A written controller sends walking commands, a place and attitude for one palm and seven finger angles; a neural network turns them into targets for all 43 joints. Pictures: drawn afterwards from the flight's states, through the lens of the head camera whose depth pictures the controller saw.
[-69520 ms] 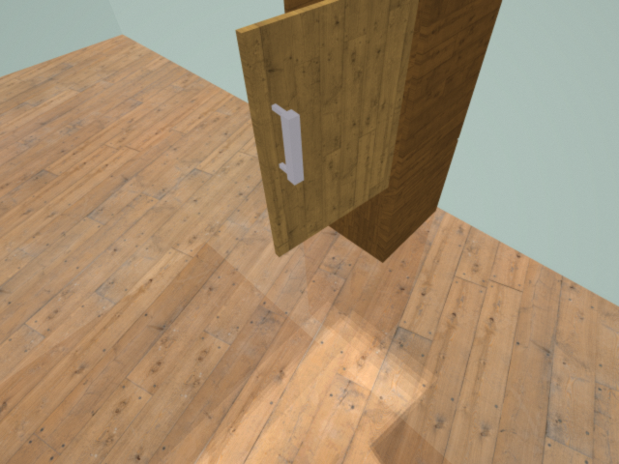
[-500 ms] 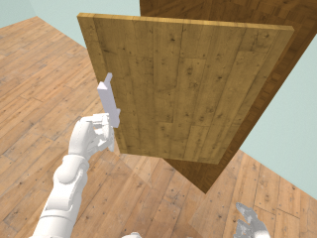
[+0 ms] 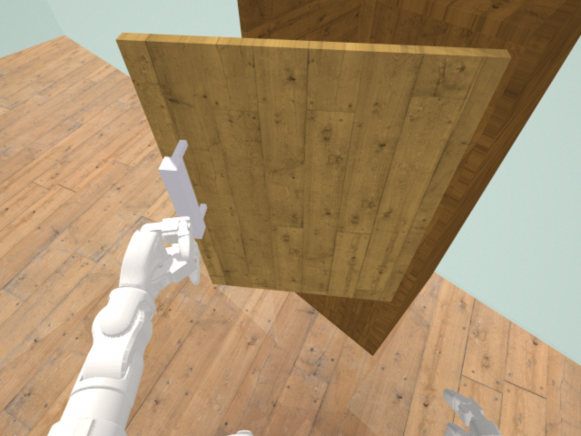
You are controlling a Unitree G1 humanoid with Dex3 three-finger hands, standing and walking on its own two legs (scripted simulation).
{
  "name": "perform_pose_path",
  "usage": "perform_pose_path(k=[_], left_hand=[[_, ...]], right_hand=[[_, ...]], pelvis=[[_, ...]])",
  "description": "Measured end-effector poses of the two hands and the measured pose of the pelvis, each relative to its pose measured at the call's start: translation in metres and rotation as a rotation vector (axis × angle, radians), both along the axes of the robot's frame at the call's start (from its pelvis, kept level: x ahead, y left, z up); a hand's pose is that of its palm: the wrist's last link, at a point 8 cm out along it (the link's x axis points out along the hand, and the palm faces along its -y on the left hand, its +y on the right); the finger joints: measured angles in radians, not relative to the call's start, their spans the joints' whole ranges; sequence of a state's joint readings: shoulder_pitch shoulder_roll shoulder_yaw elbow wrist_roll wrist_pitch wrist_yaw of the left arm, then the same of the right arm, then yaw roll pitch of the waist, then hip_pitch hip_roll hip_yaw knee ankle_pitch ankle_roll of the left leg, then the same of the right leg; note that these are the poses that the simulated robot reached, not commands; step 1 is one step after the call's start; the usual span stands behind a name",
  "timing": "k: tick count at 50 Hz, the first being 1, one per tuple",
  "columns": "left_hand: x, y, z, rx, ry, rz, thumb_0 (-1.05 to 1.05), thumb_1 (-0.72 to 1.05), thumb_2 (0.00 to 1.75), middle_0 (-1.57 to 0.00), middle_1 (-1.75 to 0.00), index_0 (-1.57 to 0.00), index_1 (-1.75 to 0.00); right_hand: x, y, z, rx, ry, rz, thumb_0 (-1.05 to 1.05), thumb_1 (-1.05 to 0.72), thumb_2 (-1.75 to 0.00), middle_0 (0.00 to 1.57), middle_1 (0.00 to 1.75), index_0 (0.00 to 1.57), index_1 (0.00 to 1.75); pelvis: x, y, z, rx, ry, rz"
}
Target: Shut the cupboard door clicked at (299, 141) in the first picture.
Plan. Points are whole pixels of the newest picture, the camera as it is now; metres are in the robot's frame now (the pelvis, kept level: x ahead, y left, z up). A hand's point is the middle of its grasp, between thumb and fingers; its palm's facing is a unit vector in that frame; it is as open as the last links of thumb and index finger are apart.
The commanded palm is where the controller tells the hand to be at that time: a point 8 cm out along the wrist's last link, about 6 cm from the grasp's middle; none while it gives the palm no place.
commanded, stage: bring the fist close to the handle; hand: left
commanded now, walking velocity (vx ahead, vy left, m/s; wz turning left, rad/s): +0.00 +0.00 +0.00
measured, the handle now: (189, 191) +0.46 +0.17 +0.07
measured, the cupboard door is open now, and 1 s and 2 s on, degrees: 35 26 15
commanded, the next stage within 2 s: push the door shut along its arc in 0.04 s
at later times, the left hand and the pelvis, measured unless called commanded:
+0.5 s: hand (201, 223) +0.39 +0.14 +0.07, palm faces -0.20 -0.98 -0.03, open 3.1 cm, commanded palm +0.38 +0.19 +0.07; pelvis -0.01 +0.01 -0.01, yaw +0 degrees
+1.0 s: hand (215, 199) +0.44 +0.12 +0.07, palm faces -0.33 -0.94 -0.02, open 3.1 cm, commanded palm +0.44 +0.16 +0.07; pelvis -0.02 +0.03 -0.02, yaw +0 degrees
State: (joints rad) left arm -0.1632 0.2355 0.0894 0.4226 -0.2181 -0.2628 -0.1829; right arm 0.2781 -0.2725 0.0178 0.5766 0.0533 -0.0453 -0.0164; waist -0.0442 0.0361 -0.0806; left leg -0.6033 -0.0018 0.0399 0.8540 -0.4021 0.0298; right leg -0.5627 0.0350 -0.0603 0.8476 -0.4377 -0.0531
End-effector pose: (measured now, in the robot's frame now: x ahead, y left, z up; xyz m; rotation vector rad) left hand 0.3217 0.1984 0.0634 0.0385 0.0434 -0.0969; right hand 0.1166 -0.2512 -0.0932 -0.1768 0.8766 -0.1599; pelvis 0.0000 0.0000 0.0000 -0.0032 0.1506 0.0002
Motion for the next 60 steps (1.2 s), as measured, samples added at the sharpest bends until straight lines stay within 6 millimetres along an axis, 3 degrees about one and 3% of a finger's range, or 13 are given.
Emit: perform_pose_path(k=[8,13,28,44,60], left_hand=[[0.012,-0.002,0.017,-0.01,-0.094,-0.008,0.02,0.9,0.9,-1.3,-1.5,-1.3,-1.5],[0.023,0.002,0.008,0.002,-0.023,-0.027,0.02,0.9,0.9,-1.3,-1.5,-1.3,-1.5],[0.071,-0.003,0.01,-0.009,-0.026,-0.116,0.02,0.9,0.9,-1.31,-1.5,-1.31,-1.5],[0.104,-0.007,0.009,-0.029,-0.019,-0.202,0.02,0.9,0.9,-1.3,-1.5,-1.31,-1.5],[0.141,-0.04,0.012,-0.024,-0.006,-0.285,0.02,0.9,0.9,-1.3,-1.5,-1.3,-1.5]], right_hand=[[0.002,0.0,0.001,-0.007,-0.017,0.003,0.01,-0.91,-0.9,0.2,0.3,0.21,0.3],[-0.004,0.003,-0.001,0.003,-0.002,-0.004,0.01,-0.91,-0.9,0.2,0.3,0.21,0.3],[-0.05,0.006,-0.014,-0.025,0.14,-0.057,0.01,-0.91,-0.9,0.2,0.3,0.21,0.3],[-0.088,0.014,-0.021,-0.047,0.243,-0.091,0.01,-0.91,-0.9,0.2,0.3,0.21,0.3],[-0.123,0.02,-0.033,-0.052,0.322,-0.125,0.0,-0.91,-0.9,0.2,0.3,0.21,0.3]], pelvis=[[-0.006,-0.001,-0.001,0.0,0.003,0.0],[-0.007,0.0,-0.002,0.0,0.007,0.0],[-0.01,0.012,-0.006,-0.011,0.044,-0.002],[-0.016,0.027,-0.014,-0.028,0.088,-0.002],[-0.024,0.032,-0.026,-0.039,0.144,-0.004]])
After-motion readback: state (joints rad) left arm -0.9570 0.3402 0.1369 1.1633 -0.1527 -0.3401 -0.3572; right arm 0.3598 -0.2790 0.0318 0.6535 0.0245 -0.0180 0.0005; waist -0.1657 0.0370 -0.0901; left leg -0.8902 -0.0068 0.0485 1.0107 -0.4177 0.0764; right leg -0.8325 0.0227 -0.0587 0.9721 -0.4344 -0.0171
